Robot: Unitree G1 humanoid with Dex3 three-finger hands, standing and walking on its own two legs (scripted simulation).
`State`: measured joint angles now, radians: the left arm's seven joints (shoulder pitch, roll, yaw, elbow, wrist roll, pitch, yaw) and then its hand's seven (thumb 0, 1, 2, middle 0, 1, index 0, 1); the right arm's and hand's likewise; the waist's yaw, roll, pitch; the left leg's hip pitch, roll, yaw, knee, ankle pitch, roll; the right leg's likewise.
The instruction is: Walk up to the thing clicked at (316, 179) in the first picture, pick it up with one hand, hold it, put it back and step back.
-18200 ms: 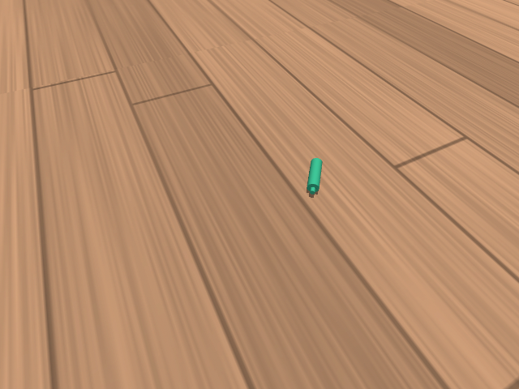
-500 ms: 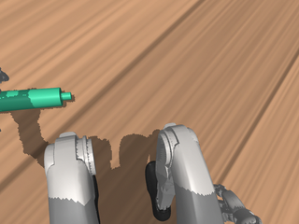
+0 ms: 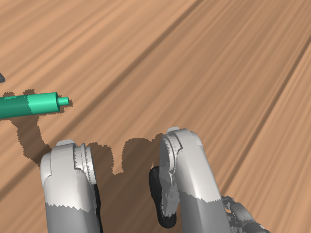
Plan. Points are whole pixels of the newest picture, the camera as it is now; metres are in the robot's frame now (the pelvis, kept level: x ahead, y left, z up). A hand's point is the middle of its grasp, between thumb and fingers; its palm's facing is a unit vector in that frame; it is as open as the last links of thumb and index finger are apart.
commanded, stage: rise first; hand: left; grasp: from above
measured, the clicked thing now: (28, 105) +0.44 +0.32 -0.28
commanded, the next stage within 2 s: approach in 0.58 s
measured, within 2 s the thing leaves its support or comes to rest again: neither
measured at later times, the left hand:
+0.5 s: hand out of the picture +0.40 +0.37 -0.16, palm faces -0.44 -0.10 -0.89, open 14.2 cm
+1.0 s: hand (13, 100) +0.43 +0.32 -0.18, palm faces -0.41 -0.07 -0.91, open 14.1 cm
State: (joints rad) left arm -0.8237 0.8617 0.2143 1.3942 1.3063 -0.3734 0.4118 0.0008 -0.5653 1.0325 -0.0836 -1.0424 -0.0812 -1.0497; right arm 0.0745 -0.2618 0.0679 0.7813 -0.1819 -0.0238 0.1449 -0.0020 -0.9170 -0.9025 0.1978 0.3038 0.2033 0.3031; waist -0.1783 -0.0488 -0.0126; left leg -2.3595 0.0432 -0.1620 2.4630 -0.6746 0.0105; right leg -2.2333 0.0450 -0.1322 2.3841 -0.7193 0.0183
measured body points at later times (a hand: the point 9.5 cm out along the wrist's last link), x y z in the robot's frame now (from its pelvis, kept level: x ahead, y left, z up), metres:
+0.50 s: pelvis -0.01 +0.00 +0.00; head +0.22 +0.09 +0.38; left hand +0.42 +0.38 -0.11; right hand +0.10 -0.27 -0.11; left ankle +0.08 +0.13 -0.28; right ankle +0.09 -0.12 -0.28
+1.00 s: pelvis +0.00 +0.00 +0.00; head +0.23 +0.10 +0.37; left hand +0.45 +0.32 -0.12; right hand +0.08 -0.27 -0.10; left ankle +0.08 +0.13 -0.28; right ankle +0.09 -0.11 -0.28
